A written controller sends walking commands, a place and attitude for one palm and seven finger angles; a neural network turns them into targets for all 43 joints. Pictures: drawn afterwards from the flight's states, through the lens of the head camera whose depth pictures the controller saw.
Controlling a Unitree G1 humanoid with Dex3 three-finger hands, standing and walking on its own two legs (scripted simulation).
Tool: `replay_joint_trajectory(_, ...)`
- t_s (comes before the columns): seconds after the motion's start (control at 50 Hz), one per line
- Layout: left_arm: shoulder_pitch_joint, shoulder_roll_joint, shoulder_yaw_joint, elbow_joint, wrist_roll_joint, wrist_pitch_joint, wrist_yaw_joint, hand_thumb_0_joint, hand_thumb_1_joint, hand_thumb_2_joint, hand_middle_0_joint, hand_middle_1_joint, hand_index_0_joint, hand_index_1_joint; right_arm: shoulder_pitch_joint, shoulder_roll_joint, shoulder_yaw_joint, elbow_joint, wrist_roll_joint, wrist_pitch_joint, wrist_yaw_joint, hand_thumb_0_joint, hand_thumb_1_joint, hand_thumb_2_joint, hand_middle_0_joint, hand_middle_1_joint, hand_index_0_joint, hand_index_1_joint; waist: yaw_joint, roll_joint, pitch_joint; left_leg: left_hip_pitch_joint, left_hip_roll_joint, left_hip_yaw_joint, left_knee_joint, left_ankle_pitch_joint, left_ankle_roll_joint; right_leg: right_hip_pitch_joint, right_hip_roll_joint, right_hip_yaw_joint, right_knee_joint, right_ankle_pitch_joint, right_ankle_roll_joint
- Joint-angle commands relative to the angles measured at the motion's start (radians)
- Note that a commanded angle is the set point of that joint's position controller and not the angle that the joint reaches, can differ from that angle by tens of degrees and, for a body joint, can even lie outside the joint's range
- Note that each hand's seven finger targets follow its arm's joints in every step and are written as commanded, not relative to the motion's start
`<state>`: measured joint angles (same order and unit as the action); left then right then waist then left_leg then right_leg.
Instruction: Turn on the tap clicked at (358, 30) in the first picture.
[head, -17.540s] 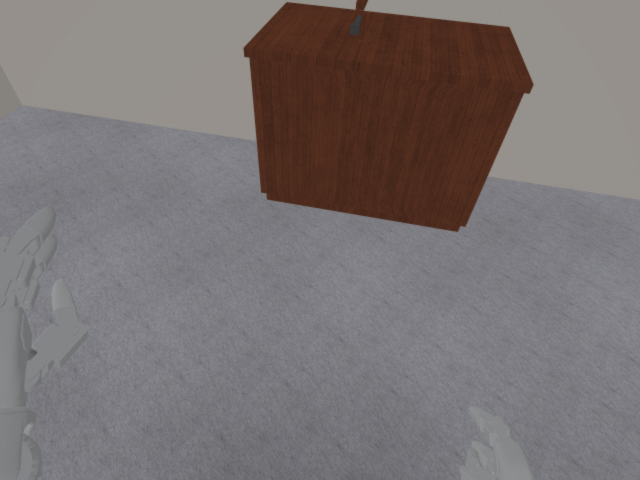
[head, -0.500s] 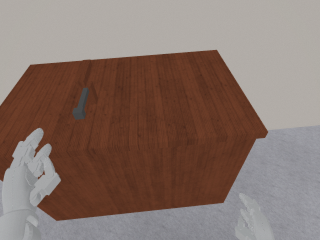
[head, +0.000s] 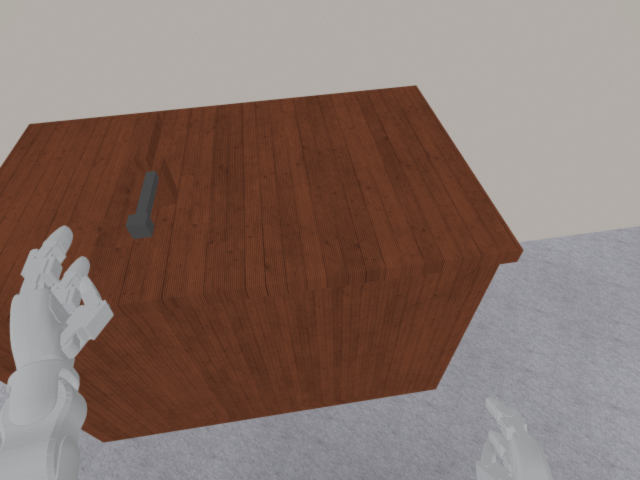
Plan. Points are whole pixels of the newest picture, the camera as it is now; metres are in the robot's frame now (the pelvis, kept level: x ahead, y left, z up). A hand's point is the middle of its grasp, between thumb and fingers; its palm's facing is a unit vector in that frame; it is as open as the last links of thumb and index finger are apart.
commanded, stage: reach beside the lever's end, fingers flat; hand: left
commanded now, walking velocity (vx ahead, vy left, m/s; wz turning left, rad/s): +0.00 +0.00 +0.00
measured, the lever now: (140, 225) +0.43 +0.32 +0.07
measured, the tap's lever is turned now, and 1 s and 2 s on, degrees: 0 0 3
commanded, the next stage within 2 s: push the lever round in 1.46 s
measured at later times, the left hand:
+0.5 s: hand (107, 267) +0.34 +0.31 +0.09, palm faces +0.48 -0.87 -0.09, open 7.6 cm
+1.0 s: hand (117, 237) +0.41 +0.34 +0.07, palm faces +0.47 -0.88 -0.08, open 7.8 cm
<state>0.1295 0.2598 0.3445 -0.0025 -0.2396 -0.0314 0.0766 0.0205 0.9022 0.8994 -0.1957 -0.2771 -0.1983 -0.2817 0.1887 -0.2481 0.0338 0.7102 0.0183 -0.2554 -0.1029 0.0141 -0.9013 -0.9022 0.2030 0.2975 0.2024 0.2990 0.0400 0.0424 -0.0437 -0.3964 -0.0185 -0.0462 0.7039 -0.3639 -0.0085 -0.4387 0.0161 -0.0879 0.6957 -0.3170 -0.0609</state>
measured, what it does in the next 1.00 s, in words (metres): stands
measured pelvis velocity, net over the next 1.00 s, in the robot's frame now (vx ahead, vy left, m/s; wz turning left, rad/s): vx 0.00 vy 0.02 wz -0.04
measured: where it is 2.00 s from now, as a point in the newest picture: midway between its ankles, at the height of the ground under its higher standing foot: outside the picture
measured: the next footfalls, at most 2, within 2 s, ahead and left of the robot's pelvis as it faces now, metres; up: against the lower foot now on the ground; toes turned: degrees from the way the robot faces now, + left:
none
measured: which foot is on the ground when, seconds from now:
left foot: down 0.00-1.00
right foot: down 0.00-1.00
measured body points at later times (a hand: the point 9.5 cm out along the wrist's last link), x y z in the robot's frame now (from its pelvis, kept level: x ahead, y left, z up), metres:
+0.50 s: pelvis +0.00 +0.01 +0.00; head +0.04 +0.00 +0.45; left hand +0.30 +0.35 +0.10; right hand +0.14 -0.25 -0.11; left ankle +0.00 +0.13 -0.72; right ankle +0.03 -0.08 -0.72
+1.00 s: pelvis +0.00 +0.02 -0.02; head +0.08 +0.02 +0.43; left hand +0.38 +0.38 +0.07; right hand +0.07 -0.25 -0.13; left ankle +0.00 +0.13 -0.72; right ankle +0.03 -0.08 -0.72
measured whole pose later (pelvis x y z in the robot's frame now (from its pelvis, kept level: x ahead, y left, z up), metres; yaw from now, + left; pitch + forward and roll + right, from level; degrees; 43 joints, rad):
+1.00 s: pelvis +0.00 +0.02 -0.02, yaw -2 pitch +13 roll -1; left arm -0.46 0.50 0.58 0.84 -0.14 -0.29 -0.05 0.02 0.90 0.90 -0.16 -0.16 -0.16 -0.16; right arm 0.33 -0.27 0.01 0.70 0.00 -0.10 -0.06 0.01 -0.90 -0.90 0.20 0.30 0.20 0.30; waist -0.06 0.02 -0.09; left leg -0.65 0.00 -0.02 0.84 -0.42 0.01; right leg -0.68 0.03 -0.06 0.78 -0.33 -0.04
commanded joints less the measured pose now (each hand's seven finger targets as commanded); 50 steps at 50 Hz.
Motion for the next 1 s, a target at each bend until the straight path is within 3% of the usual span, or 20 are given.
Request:
replay_joint_trajectory(0.0,-0.227,0.239,0.120,-0.150,0.005,-0.087,-0.002,0.000,0.900,0.900,-0.185,-0.255,-0.185,-0.255,-0.083,-0.114,-0.048,-0.141,-0.003,-0.044,-0.014,0.000,-0.900,-0.900,0.200,0.300,0.200,0.300,0.004,0.008,-0.182,-0.038,-0.012,0.011,-0.102,0.166,0.027,0.170,-0.022,0.079,-0.115,0.166,0.044)
replay_joint_trajectory(0.08,-0.340,0.272,0.137,-0.048,0.009,-0.096,-0.011,0.000,0.900,0.900,-0.182,-0.245,-0.182,-0.245,-0.075,-0.121,-0.047,-0.134,0.001,-0.030,-0.021,0.000,-0.900,-0.900,0.200,0.300,0.200,0.300,-0.010,-0.013,-0.164,-0.066,-0.009,0.008,-0.103,0.120,0.030,0.151,-0.023,0.087,-0.123,0.116,0.046)
replay_joint_trajectory(0.1,-0.391,0.253,0.106,-0.042,0.013,-0.102,-0.018,0.000,0.900,0.900,-0.181,-0.243,-0.181,-0.243,-0.075,-0.121,-0.046,-0.133,0.001,-0.030,-0.021,0.000,-0.900,-0.900,0.200,0.300,0.200,0.300,-0.024,0.008,-0.164,-0.056,-0.010,0.008,-0.103,0.114,0.030,0.133,-0.021,0.084,-0.123,0.108,0.045)
replay_joint_trajectory(0.16,-0.421,0.270,0.112,-0.006,0.025,-0.124,-0.020,0.000,0.900,0.900,-0.178,-0.235,-0.178,-0.235,-0.051,-0.126,-0.051,-0.135,-0.002,-0.032,-0.021,0.000,-0.900,-0.900,0.200,0.300,0.200,0.300,-0.018,0.021,-0.223,-0.037,-0.008,0.002,-0.099,0.149,0.029,0.147,-0.018,0.078,-0.102,0.148,0.040)
replay_joint_trajectory(0.22,-0.443,0.303,0.139,0.073,0.026,-0.134,-0.033,0.000,0.900,0.900,-0.176,-0.228,-0.176,-0.228,-0.030,-0.134,-0.057,-0.125,-0.002,-0.021,-0.019,0.000,-0.900,-0.900,0.200,0.300,0.200,0.300,-0.022,-0.012,-0.223,-0.060,-0.005,0.005,-0.091,0.164,0.028,0.147,-0.015,0.079,-0.095,0.176,0.042)
replay_joint_trajectory(0.24,-0.441,0.319,0.157,0.088,0.028,-0.134,-0.035,0.000,0.900,0.900,-0.175,-0.225,-0.175,-0.225,-0.027,-0.135,-0.057,-0.128,-0.002,-0.015,-0.019,0.000,-0.900,-0.900,0.200,0.300,0.200,0.300,-0.012,0.012,-0.234,-0.060,-0.005,0.007,-0.089,0.175,0.029,0.155,-0.017,0.081,-0.092,0.189,0.041)
replay_joint_trajectory(0.26,-0.471,0.324,0.158,0.097,0.028,-0.138,-0.037,0.000,0.900,0.900,-0.174,-0.223,-0.174,-0.223,-0.021,-0.134,-0.057,-0.128,-0.001,-0.011,-0.017,0.000,-0.900,-0.900,0.200,0.300,0.200,0.300,-0.021,0.006,-0.241,-0.061,-0.005,0.008,-0.087,0.185,0.029,0.158,-0.019,0.081,-0.090,0.205,0.043)
replay_joint_trajectory(0.28,-0.447,0.338,0.182,0.116,0.025,-0.140,-0.038,0.000,0.900,0.900,-0.173,-0.220,-0.173,-0.220,-0.014,-0.134,-0.061,-0.130,-0.001,-0.005,-0.015,0.000,-0.900,-0.900,0.200,0.300,0.200,0.300,-0.006,0.000,-0.257,-0.069,-0.006,0.008,-0.086,0.199,0.028,0.178,-0.018,0.084,-0.086,0.221,0.042)
replay_joint_trajectory(0.38,-0.488,0.362,0.204,0.177,0.033,-0.171,-0.046,0.000,0.900,0.900,-0.169,-0.208,-0.169,-0.208,0.017,-0.137,-0.067,-0.130,-0.004,0.016,-0.007,0.000,-0.900,-0.900,0.200,0.300,0.200,0.300,-0.016,0.006,-0.265,-0.079,-0.001,0.011,-0.072,0.239,0.028,0.165,-0.011,0.077,-0.067,0.262,0.041)
replay_joint_trajectory(0.4,-0.517,0.344,0.178,0.182,0.034,-0.179,-0.052,0.000,0.900,0.900,-0.168,-0.205,-0.168,-0.205,0.020,-0.138,-0.065,-0.131,-0.003,0.019,-0.005,0.000,-0.900,-0.900,0.200,0.300,0.200,0.300,-0.027,0.021,-0.256,-0.080,-0.002,0.012,-0.069,0.234,0.029,0.149,-0.010,0.078,-0.066,0.260,0.041)
replay_joint_trajectory(0.44,-0.571,0.371,0.193,0.229,0.038,-0.188,-0.057,0.000,0.900,0.900,-0.167,-0.200,-0.167,-0.200,0.031,-0.145,-0.067,-0.122,-0.001,0.028,-0.007,0.000,-0.900,-0.900,0.200,0.300,0.200,0.300,-0.041,0.005,-0.237,-0.099,0.000,0.009,-0.063,0.203,0.033,0.124,-0.008,0.079,-0.068,0.229,0.042)
replay_joint_trajectory(0.52,-0.672,0.384,0.176,0.282,0.044,-0.216,-0.076,0.000,0.900,0.900,-0.163,-0.190,-0.163,-0.190,0.053,-0.151,-0.070,-0.115,-0.005,0.039,-0.008,0.000,-0.900,-0.900,0.200,0.300,0.200,0.300,-0.059,0.021,-0.265,-0.105,-0.002,0.008,-0.052,0.166,0.035,0.098,-0.007,0.085,-0.063,0.194,0.042)
replay_joint_trajectory(0.56,-0.690,0.432,0.210,0.318,0.053,-0.231,-0.080,0.000,0.900,0.900,-0.162,-0.185,-0.162,-0.185,0.067,-0.154,-0.073,-0.109,-0.005,0.048,-0.008,0.000,-0.900,-0.900,0.200,0.300,0.200,0.300,-0.054,0.043,-0.300,-0.110,-0.002,0.009,-0.044,0.180,0.036,0.109,-0.007,0.089,-0.053,0.206,0.041)
replay_joint_trajectory(0.62,-0.707,0.439,0.212,0.405,0.056,-0.242,-0.093,0.000,0.900,0.900,-0.159,-0.177,-0.159,-0.177,0.088,-0.158,-0.071,-0.105,-0.006,0.060,-0.003,0.000,-0.900,-0.900,0.200,0.300,0.200,0.300,-0.056,0.023,-0.282,-0.140,0.000,0.007,-0.037,0.181,0.036,0.093,-0.005,0.084,-0.043,0.210,0.040)
replay_joint_trajectory(0.7,-0.792,0.466,0.209,0.460,0.069,-0.265,-0.104,0.000,0.900,0.900,-0.156,-0.167,-0.156,-0.167,0.116,-0.163,-0.073,-0.102,-0.007,0.077,0.003,0.000,-0.900,-0.900,0.200,0.300,0.200,0.300,-0.068,0.065,-0.309,-0.139,0.003,0.004,-0.019,0.199,0.033,0.065,-0.002,0.084,-0.025,0.222,0.037)
replay_joint_trajectory(0.72,-0.811,0.471,0.212,0.483,0.070,-0.272,-0.103,0.000,0.900,0.900,-0.155,-0.165,-0.155,-0.165,0.125,-0.165,-0.073,-0.100,-0.009,0.080,0.005,0.000,-0.900,-0.900,0.200,0.300,0.200,0.300,-0.072,0.046,-0.304,-0.146,0.002,0.002,-0.016,0.194,0.034,0.055,0.000,0.082,-0.024,0.216,0.037)
replay_joint_trajectory(0.86,-0.870,0.587,0.289,0.613,0.094,-0.310,-0.110,0.000,0.900,0.900,-0.150,-0.150,-0.150,-0.150,0.180,-0.179,-0.078,-0.100,-0.016,0.118,0.018,0.000,-0.900,-0.900,0.200,0.300,0.200,0.300,-0.066,0.041,-0.358,-0.200,0.006,0.007,0.015,0.217,0.038,0.060,0.004,0.090,0.010,0.243,0.040)
replay_joint_trajectory(0.88,-0.879,0.568,0.269,0.598,0.097,-0.319,-0.115,0.000,0.900,0.900,-0.150,-0.150,-0.150,-0.150,0.182,-0.177,-0.078,-0.106,-0.018,0.121,0.021,0.000,-0.900,-0.900,0.200,0.300,0.200,0.300,-0.068,0.071,-0.379,-0.183,0.005,0.008,0.018,0.236,0.036,0.055,0.005,0.090,0.015,0.253,0.038)
replay_joint_trajectory(0.96,-0.894,0.600,0.296,0.653,0.100,-0.342,-0.124,0.000,0.900,0.900,-0.150,-0.150,-0.150,-0.150,0.213,-0.185,-0.084,-0.096,-0.020,0.140,0.028,0.000,-0.900,-0.900,0.200,0.300,0.200,0.300,-0.077,0.060,-0.382,-0.187,0.013,0.004,0.039,0.267,0.033,0.019,0.013,0.084,0.030,0.261,0.037)
replay_joint_trajectory(0.98,-0.904,0.577,0.273,0.678,0.100,-0.344,-0.130,0.000,0.900,0.900,-0.150,-0.150,-0.150,-0.150,0.215,-0.186,-0.081,-0.097,-0.020,0.143,0.029,0.000,-0.900,-0.900,0.200,0.300,0.200,0.300,-0.088,0.043,-0.365,-0.199,0.012,0.004,0.039,0.246,0.035,0.004,0.014,0.082,0.029,0.246,0.039)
